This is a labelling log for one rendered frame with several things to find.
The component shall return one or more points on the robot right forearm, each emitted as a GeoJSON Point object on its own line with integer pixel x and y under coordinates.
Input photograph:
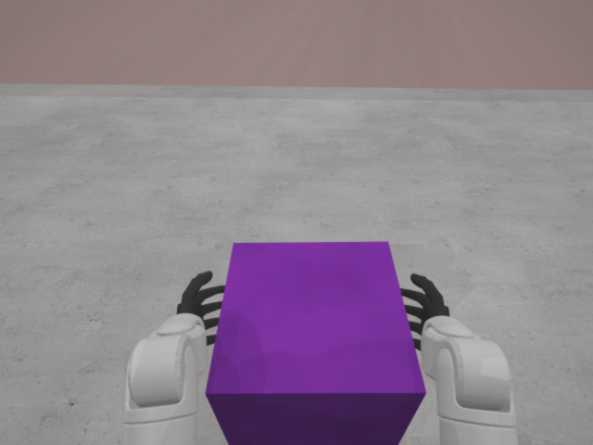
{"type": "Point", "coordinates": [474, 393]}

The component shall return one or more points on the right robot hand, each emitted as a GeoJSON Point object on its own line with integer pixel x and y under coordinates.
{"type": "Point", "coordinates": [432, 302]}

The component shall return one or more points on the robot left forearm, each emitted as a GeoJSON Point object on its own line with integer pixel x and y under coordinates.
{"type": "Point", "coordinates": [162, 388]}

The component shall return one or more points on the left robot hand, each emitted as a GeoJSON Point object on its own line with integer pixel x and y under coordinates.
{"type": "Point", "coordinates": [192, 299]}

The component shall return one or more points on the carton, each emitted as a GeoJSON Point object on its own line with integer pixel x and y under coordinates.
{"type": "Point", "coordinates": [313, 347]}

